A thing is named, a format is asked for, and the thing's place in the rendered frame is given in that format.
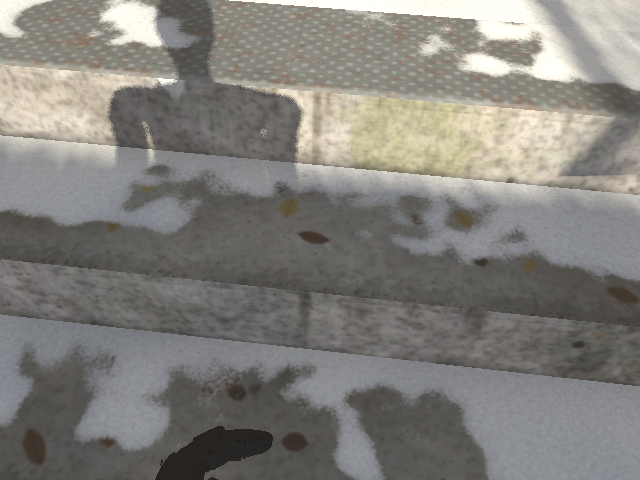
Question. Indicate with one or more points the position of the left robot hand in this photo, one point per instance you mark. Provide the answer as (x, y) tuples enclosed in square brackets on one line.
[(211, 450)]

